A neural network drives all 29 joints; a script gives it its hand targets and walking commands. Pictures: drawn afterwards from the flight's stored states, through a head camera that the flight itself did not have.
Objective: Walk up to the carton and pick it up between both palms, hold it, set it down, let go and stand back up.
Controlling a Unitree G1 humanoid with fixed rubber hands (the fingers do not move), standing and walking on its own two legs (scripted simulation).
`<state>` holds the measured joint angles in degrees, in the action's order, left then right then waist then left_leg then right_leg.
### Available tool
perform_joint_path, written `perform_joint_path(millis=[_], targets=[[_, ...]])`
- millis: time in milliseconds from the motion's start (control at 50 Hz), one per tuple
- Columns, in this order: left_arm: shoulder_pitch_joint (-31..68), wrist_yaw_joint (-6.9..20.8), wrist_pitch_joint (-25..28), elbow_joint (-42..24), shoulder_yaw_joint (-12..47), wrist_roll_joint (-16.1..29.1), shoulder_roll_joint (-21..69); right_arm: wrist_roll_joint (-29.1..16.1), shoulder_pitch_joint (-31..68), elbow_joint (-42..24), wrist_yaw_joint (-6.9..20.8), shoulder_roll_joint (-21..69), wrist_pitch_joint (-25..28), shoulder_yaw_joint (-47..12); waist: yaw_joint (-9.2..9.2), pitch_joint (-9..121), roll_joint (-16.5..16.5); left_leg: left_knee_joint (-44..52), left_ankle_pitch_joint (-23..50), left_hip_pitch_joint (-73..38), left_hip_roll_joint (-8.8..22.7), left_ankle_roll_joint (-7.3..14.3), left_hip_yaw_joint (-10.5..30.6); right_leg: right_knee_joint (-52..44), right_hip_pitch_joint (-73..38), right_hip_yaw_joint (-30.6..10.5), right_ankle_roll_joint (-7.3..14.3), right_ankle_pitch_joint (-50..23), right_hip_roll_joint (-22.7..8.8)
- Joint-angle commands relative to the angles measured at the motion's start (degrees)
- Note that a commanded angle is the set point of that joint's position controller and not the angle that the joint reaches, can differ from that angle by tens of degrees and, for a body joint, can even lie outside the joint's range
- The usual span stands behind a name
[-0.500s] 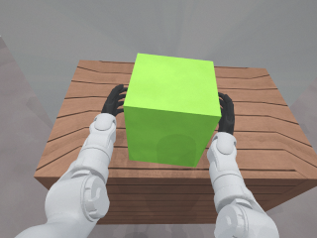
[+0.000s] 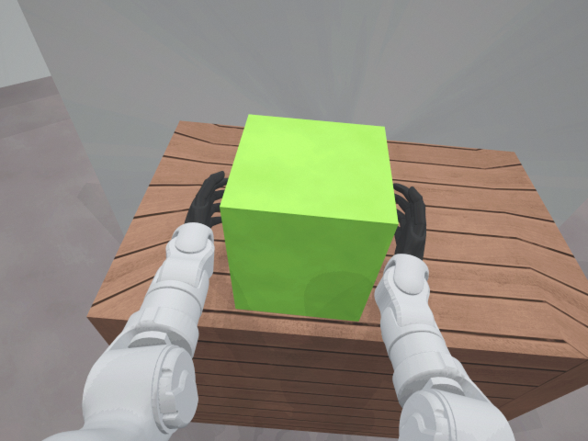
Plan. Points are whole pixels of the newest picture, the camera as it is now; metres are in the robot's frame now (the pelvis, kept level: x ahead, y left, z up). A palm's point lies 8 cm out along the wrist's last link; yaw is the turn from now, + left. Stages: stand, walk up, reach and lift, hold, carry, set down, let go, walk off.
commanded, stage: reach and lift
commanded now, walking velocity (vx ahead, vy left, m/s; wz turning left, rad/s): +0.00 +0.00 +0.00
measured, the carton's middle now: (306, 222) +0.45 -0.06 +0.04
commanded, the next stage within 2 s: none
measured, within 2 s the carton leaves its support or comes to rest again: leaves its support in 0.08 s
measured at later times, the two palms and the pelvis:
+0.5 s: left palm (193, 210) +0.40 +0.10 +0.14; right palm (432, 217) +0.35 -0.19 +0.16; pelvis -0.02 +0.01 +0.00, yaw +0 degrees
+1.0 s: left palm (174, 211) +0.37 +0.11 +0.17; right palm (429, 203) +0.34 -0.17 +0.19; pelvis -0.03 -0.01 +0.00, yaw +2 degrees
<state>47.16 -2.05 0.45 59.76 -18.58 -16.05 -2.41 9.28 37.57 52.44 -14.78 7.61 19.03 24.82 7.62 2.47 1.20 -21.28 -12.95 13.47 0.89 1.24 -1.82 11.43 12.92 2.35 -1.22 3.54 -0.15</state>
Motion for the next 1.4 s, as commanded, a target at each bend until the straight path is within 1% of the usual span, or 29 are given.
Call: perform_joint_path(millis=[0,40,80,100,140,160,200,220,260,280,300,360,380,400,440,500,580,660,740,780,820,940,960,1000,1120,1180,1240,1340,1380], targets=[[43.1,9.3,4.5,-11.3,19.0,3.2,37.1,3.5,42.2,-5.2,9.6,29.3,-0.5,-22.7,1.28,39.0,-5.4,-1.3,30.4,-10.6,-1.1,-5.5,-1.4,5.4,-16.8,2.8,0.2,-24.2,2.2],[41.7,8.7,3.8,-13.5,21.8,4.6,39.7,1.1,41.9,-7.1,9.7,30.1,-1.7,-25.9,0.85,40.8,-6.2,-2.2,34.6,-13.2,-1.3,-6.2,-1.1,5.0,-16.3,2.4,0.3,-25.2,2.3],[47.5,9.1,3.8,-14.3,20.4,5.4,38.0,1.5,42.6,-5.6,9.4,29.7,-3.9,-23.6,2.91,39.3,-4.9,-2.1,31.8,-12.8,-1.3,-5.7,-0.5,4.4,-15.4,2.7,0.6,-22.1,2.3],[43.9,8.7,3.2,-15.1,22.2,4.9,39.9,-0.1,41.9,-8.5,9.6,30.4,-3.8,-26.7,2.13,40.6,-5.4,-2.5,34.4,-13.6,-1.2,-6.3,-0.2,5.1,-16.2,2.5,0.6,-25.3,2.0],[45.5,8.7,1.9,-16.5,23.2,6.5,40.8,-2.1,44.6,-10.0,9.6,30.3,-5.8,-27.2,2.67,40.1,-4.8,-1.8,33.8,-14.7,-1.2,-6.1,0.5,4.5,-15.9,2.5,0.9,-23.0,2.5],[45.4,8.6,1.0,-15.8,22.1,5.8,39.6,-2.2,44.2,-8.9,9.8,29.1,-7.4,-27.2,1.71,37.2,-4.7,-1.5,32.4,-14.5,-1.5,-6.0,0.1,3.5,-15.6,2.1,1.0,-20.4,2.3],[50.6,8.4,0.7,-21.5,26.0,8.3,42.5,-4.1,44.8,-10.0,9.5,30.6,-8.5,-28.4,3.55,39.3,-5.3,-2.0,33.4,-16.8,-1.3,-6.6,0.7,3.7,-13.1,2.1,0.8,-20.3,2.6],[55.1,7.6,1.4,-26.3,28.7,10.9,44.5,-5.5,48.5,-12.9,9.7,31.1,-7.7,-29.6,3.98,44.2,-8.0,-4.0,38.4,-19.5,-0.8,-7.7,1.9,4.4,-12.2,2.9,0.8,-21.6,2.9],[54.7,7.2,-0.5,-23.3,26.0,9.7,41.3,-6.6,46.4,-7.8,10.0,29.0,-11.5,-28.9,2.92,39.1,-7.5,-3.1,34.3,-19.3,-1.1,-7.4,1.9,2.6,-9.6,2.4,1.1,-15.5,2.5],[55.4,6.6,-1.1,-26.6,26.6,9.9,42.9,-7.5,46.6,-8.7,10.1,28.6,-11.9,-28.5,3.77,39.7,-7.3,-2.3,33.2,-20.3,-0.8,-7.3,2.3,2.9,-9.5,2.7,1.3,-14.7,2.9],[54.8,6.9,-1.5,-25.1,25.0,9.1,41.3,-7.5,45.9,-6.6,10.1,29.9,-13.0,-28.7,2.57,38.3,-6.6,-1.8,30.4,-18.6,-1.4,-6.4,1.6,2.6,-10.8,2.0,1.2,-14.0,2.3],[47.3,7.9,-6.7,-20.1,19.5,5.2,39.5,-8.8,45.6,-5.2,10.0,26.2,-16.2,-27.2,2.18,28.1,-4.2,1.5,25.0,-15.5,-2.0,-5.6,0.7,2.3,-15.7,1.8,0.7,-13.9,2.3],[44.3,8.7,-9.1,-16.5,15.4,2.2,37.8,-8.8,44.6,-3.3,10.4,24.1,-17.6,-25.3,1.6,22.9,-2.4,3.1,20.4,-14.3,-2.0,-4.9,0.5,1.9,-17.1,1.9,0.8,-11.2,2.4],[44.1,9.4,-10.5,-16.9,12.8,0.7,36.6,-8.3,45.6,-4.7,10.5,25.5,-18.4,-24.8,0.09,20.2,-0.6,5.3,16.4,-10.4,-2.3,-4.0,-0.2,2.3,-20.3,1.8,0.5,-11.1,2.4],[45.3,10.1,-12.2,-18.6,11.3,0.0,35.5,-9.3,47.8,-6.9,11.0,26.6,-19.4,-25.3,-0.52,18.5,2.5,8.0,10.1,-6.4,-3.3,-2.5,-1.3,3.0,-23.6,1.5,-0.1,-10.0,2.4],[52.0,8.4,-11.0,-28.8,16.2,3.4,39.5,-11.4,52.5,-10.2,12.0,29.3,-17.5,-28.1,-2.04,28.0,-1.9,6.3,16.0,-11.2,-2.8,-3.6,-1.1,3.9,-20.8,2.5,0.7,-10.3,3.1],[51.4,6.8,-12.7,-30.3,17.2,3.7,38.3,-11.7,49.3,-9.1,12.7,27.7,-18.9,-28.9,-2.07,27.3,-2.0,4.6,18.8,-14.6,-2.5,-3.8,-1.0,2.7,-18.4,2.2,1.2,-9.6,3.4],[51.2,7.3,-15.3,-30.8,16.8,3.1,36.4,-10.8,47.6,-6.9,12.7,26.6,-20.5,-26.6,-0.82,23.3,-1.6,6.2,12.4,-12.1,-2.8,-3.3,-1.5,2.4,-19.5,2.5,0.5,-6.6,2.7],[56.1,6.6,-15.5,-37.4,22.6,7.4,39.7,-12.1,53.2,-12.7,12.7,28.5,-19.6,-28.6,-0.02,32.3,-3.0,4.6,16.0,-14.7,-2.4,-4.3,-0.3,3.7,-17.7,3.4,0.6,-8.4,3.1],[57.2,6.0,-16.0,-38.7,24.9,9.0,40.6,-12.6,52.5,-12.8,12.4,26.9,-20.0,-28.3,1.67,35.1,-4.0,2.9,18.3,-16.6,-2.5,-5.3,0.2,3.3,-16.8,3.3,0.7,-10.1,3.0],[53.9,6.4,-17.3,-34.3,22.6,7.0,39.2,-12.3,50.5,-10.9,12.0,26.3,-21.2,-27.5,2.32,30.7,-3.7,3.4,15.5,-15.8,-2.7,-4.7,0.0,2.9,-17.4,2.7,0.8,-8.4,2.8],[51.0,7.9,-21.7,-35.0,19.4,4.4,37.0,-15.0,52.7,-12.7,11.5,25.4,-24.3,-29.4,1.06,26.7,-1.8,5.4,12.7,-12.2,-3.6,-3.4,-0.5,3.4,-22.7,2.2,-0.4,-10.0,2.2],[51.1,7.8,-22.0,-36.1,19.6,5.3,36.9,-16.6,54.9,-14.7,11.3,26.3,-24.3,-31.4,0.03,27.9,-0.7,5.2,13.5,-11.3,-3.7,-3.0,-0.1,3.7,-24.3,1.9,-0.3,-11.0,2.4],[54.4,7.1,-21.9,-41.5,22.4,7.4,38.5,-17.9,56.5,-18.1,11.5,27.4,-24.2,-33.6,0.48,31.8,-2.5,3.9,16.4,-13.5,-3.5,-3.7,0.4,4.6,-24.2,2.2,-0.2,-12.5,2.4],[48.4,8.5,-27.7,-41.6,17.0,3.1,34.4,-19.4,53.0,-14.4,11.4,24.2,-28.1,-32.2,-1.29,20.9,0.5,6.8,11.5,-12.2,-3.3,-2.0,0.6,3.0,-24.1,2.1,-0.5,-6.0,2.8],[49.6,8.3,-29.0,-46.5,19.6,4.2,35.4,-20.9,54.4,-17.8,11.5,24.7,-27.9,-33.8,-0.84,23.6,-2.5,5.0,17.5,-15.2,-3.3,-3.1,0.4,3.9,-24.5,2.8,-0.3,-9.5,3.0],[47.5,8.7,-30.8,-44.7,18.0,3.1,33.5,-20.9,53.5,-18.3,11.0,24.4,-29.0,-35.1,-0.46,21.1,-1.2,4.7,15.4,-15.2,-3.6,-2.7,0.4,3.3,-25.4,2.4,-0.3,-7.8,2.9],[49.5,9.0,-32.6,-50.8,22.2,4.6,35.2,-21.6,52.9,-19.6,10.6,23.3,-29.7,-34.6,1.41,20.9,-3.7,4.1,16.9,-16.4,-3.0,-3.8,0.9,4.1,-24.4,3.1,-0.3,-6.8,3.3],[49.6,9.5,-33.5,-49.3,20.9,3.9,33.9,-21.5,53.3,-19.1,10.7,22.1,-30.4,-33.5,1.8,18.5,-3.9,4.5,14.0,-16.5,-2.8,-3.5,0.9,3.6,-23.2,3.2,-0.1,-3.2,3.1]])
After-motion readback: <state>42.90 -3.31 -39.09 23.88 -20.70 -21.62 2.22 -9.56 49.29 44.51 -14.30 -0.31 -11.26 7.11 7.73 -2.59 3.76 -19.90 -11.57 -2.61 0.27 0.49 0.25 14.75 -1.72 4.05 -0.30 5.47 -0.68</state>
